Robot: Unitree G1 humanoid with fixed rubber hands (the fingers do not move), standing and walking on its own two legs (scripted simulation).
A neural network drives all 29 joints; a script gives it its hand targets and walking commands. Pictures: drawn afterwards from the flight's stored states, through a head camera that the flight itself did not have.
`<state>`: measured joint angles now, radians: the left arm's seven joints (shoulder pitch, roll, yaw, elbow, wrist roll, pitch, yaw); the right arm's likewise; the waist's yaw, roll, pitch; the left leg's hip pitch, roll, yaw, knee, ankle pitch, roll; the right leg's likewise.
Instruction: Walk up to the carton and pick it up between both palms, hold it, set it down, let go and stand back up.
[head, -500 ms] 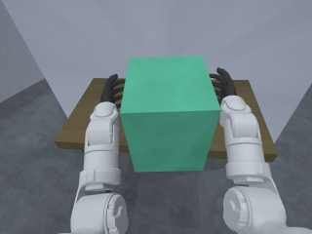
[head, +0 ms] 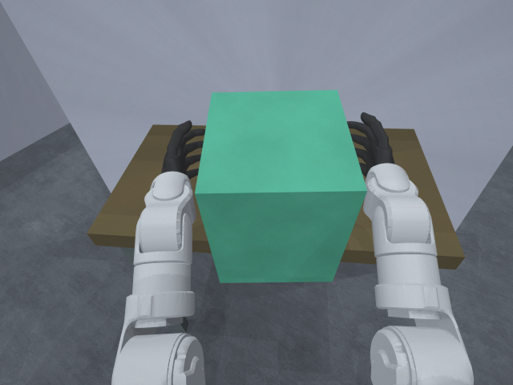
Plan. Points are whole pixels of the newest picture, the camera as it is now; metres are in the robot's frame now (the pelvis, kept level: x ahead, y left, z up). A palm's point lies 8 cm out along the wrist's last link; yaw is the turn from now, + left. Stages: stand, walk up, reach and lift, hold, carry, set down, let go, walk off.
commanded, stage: hold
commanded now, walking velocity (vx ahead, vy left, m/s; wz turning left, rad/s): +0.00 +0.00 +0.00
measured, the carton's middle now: (275, 192) +0.40 +0.00 +0.10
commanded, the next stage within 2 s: set down in 0.78 s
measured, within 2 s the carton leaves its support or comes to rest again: neither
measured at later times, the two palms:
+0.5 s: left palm (180, 179) +0.35 +0.14 +0.18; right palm (388, 175) +0.36 -0.15 +0.17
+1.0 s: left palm (188, 169) +0.37 +0.13 +0.18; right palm (391, 171) +0.37 -0.16 +0.17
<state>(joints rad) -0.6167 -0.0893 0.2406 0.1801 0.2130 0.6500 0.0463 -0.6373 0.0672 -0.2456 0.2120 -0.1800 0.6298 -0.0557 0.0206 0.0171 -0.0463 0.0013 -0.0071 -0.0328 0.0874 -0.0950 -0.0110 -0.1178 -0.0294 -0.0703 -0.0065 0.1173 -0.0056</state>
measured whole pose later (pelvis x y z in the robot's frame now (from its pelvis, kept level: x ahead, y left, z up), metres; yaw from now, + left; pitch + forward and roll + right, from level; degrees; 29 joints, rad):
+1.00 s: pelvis -0.01 -0.01 +0.00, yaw +1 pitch +1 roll +1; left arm -0.70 -0.11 0.34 0.34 0.29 0.61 -0.02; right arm -0.68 0.11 -0.34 0.29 -0.30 0.63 -0.01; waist -0.01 0.04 -0.09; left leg -0.04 0.00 -0.06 0.11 -0.09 -0.02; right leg -0.15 -0.03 -0.09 0.02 0.11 -0.02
